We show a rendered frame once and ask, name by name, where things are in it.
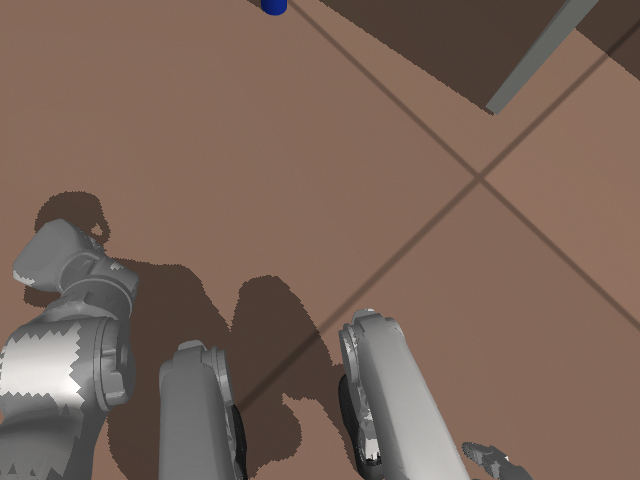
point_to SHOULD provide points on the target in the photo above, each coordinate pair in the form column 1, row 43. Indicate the left robot hand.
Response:
column 37, row 264

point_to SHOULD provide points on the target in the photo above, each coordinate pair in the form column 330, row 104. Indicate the right robot hand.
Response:
column 494, row 462

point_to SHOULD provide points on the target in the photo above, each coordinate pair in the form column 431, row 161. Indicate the left robot foot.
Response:
column 241, row 447

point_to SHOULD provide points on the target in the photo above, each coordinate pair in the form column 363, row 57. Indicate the right robot foot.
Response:
column 367, row 468

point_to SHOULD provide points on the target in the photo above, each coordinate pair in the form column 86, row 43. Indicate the left robot arm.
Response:
column 62, row 372

